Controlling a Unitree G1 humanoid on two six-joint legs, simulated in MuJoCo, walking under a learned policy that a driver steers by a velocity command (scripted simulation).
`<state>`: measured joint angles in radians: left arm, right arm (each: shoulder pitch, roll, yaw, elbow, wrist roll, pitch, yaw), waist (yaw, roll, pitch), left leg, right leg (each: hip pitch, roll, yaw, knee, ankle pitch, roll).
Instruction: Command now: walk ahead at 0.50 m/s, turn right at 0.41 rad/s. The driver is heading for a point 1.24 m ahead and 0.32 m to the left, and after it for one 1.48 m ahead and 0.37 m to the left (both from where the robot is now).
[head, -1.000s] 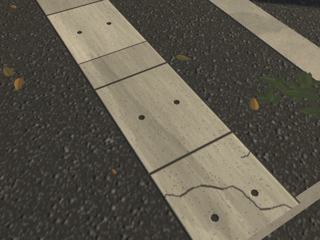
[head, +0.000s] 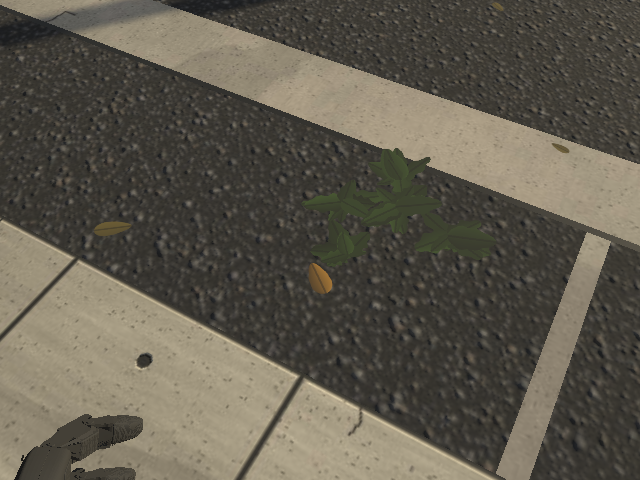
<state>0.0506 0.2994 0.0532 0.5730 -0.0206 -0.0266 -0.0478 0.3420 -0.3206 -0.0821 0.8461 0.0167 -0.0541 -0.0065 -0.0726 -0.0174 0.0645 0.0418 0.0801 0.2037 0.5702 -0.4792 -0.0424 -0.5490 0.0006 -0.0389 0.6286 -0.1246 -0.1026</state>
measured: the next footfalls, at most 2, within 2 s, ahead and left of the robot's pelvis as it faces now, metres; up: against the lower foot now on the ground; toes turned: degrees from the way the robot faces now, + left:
left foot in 0.54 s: +0.46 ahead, +0.15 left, +0.00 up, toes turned +12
right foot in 1.00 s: +0.80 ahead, +0.05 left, +0.00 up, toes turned +31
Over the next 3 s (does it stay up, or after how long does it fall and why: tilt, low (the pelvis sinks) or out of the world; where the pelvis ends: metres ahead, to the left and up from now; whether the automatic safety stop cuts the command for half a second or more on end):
stays up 1.21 0.36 0.03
